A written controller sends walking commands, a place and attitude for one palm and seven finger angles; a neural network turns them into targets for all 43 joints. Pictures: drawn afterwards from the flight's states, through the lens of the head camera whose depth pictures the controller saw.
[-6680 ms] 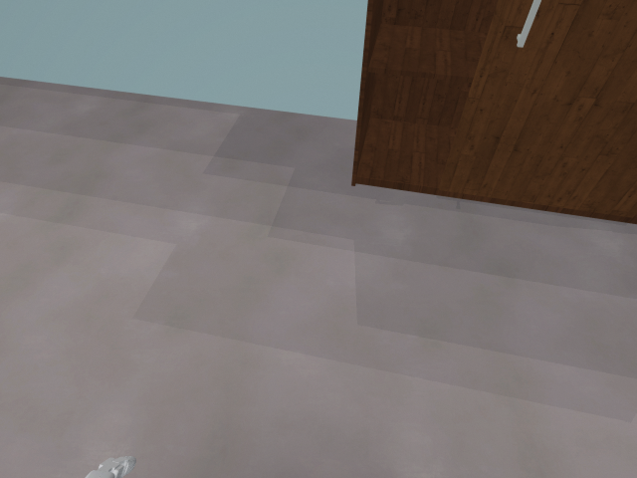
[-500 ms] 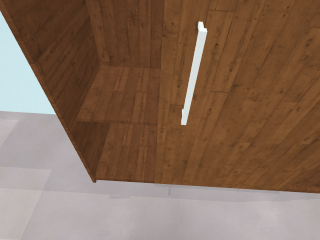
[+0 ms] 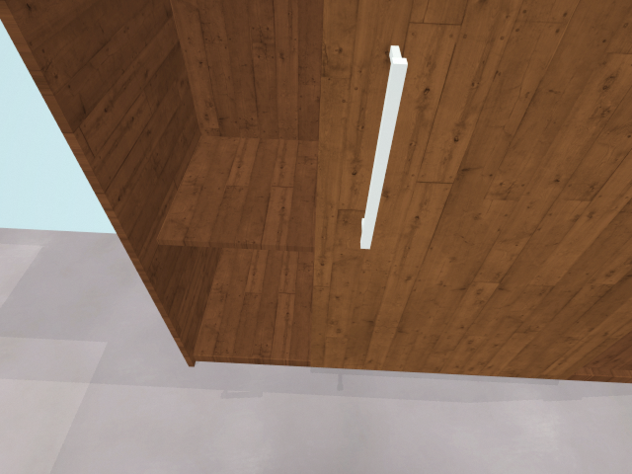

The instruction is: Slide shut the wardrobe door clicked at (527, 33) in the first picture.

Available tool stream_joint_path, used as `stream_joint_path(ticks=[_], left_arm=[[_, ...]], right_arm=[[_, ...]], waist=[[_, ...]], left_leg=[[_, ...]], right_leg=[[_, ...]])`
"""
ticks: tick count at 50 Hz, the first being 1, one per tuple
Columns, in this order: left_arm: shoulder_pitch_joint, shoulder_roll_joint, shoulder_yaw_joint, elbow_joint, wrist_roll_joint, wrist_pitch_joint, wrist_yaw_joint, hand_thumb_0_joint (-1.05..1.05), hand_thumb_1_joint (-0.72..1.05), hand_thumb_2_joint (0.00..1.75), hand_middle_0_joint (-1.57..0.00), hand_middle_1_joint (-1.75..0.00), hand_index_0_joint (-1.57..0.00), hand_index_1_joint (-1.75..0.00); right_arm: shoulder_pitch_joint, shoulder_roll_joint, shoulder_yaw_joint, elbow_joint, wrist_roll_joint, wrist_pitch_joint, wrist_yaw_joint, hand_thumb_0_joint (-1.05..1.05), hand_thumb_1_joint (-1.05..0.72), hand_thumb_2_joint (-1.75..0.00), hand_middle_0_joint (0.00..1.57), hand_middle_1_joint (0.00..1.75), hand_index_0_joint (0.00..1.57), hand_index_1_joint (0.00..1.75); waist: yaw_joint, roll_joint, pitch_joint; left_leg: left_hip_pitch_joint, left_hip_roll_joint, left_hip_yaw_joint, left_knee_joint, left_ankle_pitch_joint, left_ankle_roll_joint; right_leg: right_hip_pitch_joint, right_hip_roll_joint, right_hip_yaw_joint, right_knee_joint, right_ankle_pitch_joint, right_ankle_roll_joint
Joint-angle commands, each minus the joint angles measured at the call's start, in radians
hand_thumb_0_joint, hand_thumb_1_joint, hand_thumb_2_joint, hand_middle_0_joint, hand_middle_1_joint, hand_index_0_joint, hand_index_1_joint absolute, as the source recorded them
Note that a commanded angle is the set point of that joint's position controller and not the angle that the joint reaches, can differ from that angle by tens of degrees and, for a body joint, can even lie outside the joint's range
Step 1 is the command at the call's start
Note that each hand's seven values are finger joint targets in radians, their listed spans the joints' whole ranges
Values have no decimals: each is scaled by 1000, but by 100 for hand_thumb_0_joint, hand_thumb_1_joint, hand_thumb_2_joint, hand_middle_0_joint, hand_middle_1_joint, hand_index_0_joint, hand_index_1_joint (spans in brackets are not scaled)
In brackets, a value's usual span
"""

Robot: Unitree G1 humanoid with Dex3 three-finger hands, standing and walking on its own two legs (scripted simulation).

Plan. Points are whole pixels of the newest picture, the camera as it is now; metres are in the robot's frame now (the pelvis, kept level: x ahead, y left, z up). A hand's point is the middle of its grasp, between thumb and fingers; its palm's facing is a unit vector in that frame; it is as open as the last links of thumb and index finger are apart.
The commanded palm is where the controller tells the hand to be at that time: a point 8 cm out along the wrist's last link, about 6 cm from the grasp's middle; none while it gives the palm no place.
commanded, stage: come to a stop and stand still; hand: right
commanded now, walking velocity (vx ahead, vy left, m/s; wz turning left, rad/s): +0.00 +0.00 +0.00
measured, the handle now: (377, 164) +0.53 -0.06 +0.12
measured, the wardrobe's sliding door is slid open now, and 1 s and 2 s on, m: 0.38 0.38 0.38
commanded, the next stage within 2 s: look again from close up in 0.06 s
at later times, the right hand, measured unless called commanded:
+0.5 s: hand out of the picture +0.01 -0.18 -0.17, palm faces +0.01 +0.98 -0.21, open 7.4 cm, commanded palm none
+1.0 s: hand out of the picture +0.03 -0.19 -0.17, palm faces +0.01 +0.97 -0.23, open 7.4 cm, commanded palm +0.12 -0.24 -0.07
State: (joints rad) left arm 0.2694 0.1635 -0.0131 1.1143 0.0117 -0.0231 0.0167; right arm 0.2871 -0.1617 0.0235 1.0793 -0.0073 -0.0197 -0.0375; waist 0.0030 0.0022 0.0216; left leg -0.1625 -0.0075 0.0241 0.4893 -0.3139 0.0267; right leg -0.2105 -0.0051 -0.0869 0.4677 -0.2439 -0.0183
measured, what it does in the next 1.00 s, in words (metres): stands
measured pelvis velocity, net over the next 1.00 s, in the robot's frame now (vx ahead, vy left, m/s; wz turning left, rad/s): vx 0.02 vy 0.00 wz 0.00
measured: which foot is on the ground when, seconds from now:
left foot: down 0.00-1.00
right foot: down 0.00-1.00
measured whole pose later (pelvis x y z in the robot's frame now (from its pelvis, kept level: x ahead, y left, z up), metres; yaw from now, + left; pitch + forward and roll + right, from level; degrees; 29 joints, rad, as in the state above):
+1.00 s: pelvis +0.02 +0.00 +0.00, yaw +0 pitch +0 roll +0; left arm 0.22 0.18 -0.01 1.13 0.01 -0.02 0.02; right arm 0.27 -0.19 0.01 1.10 -0.01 -0.02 -0.04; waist 0.00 0.01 0.02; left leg -0.12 -0.01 0.03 0.42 -0.31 0.02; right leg -0.19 0.00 -0.08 0.44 -0.25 -0.02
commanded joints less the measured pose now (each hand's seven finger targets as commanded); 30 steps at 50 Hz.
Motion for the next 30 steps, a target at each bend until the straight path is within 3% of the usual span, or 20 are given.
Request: stream_joint_path(ticks=[1, 5, 15, 16, 20, 30], left_arm=[[28, 99, 13, -30, 0, -13, 10, 0, 90, 90, -20, -30, -20, -30], [9, 116, 15, -31, 0, -15, 12, 0, 90, 90, -20, -30, -20, -30], [-17, 129, 15, -25, -1, -14, 13, 0, 90, 90, -20, -30, -20, -30], [-16, 119, 14, -22, -2, -11, 12, 0, 90, 90, -20, -30, -20, -30], [-20, 127, 14, -21, -1, -12, 12, 0, 90, 90, -20, -30, -20, -30], [-13, 124, 14, -12, -1, -14, 15, 0, 90, 90, -20, -30, -20, -30]], right_arm=[[54, -122, -29, -25, -5, -15, -6, 0, -90, -90, 20, 30, 20, 30], [50, -129, -30, -20, -5, -15, -3, 0, -90, -90, 20, 30, 20, 30], [49, -137, -30, -10, -6, -14, 0, 0, -90, -90, 20, 30, 20, 30], [47, -134, -29, -8, -7, -13, -1, 0, -90, -90, 20, 30, 20, 30], [51, -135, -29, -7, -6, -13, 0, 0, -90, -90, 20, 30, 20, 30], [55, -135, -31, -5, -5, -13, 0, 0, -90, -90, 20, 30, 20, 30]], waist=[[-7, 9, 37], [-5, -14, 15], [-8, 1, 0], [-9, 20, 24], [-9, -1, 12], [-11, 10, -6]], left_leg=[[-53, 104, -100, -108, 171, 20], [-51, 107, -105, -106, 203, 19], [-33, 114, -103, -116, 251, 14], [-35, 114, -96, -124, 233, 13], [-36, 115, -102, -122, 247, 13], [-16, 119, -89, -116, 288, 11]], right_leg=[[13, -98, 114, -82, 134, -23], [43, -104, 113, -86, 165, -22], [61, -108, 109, -88, 187, -20], [42, -106, 111, -91, 163, -21], [58, -106, 113, -95, 186, -21], [71, -107, 114, -90, 230, -21]])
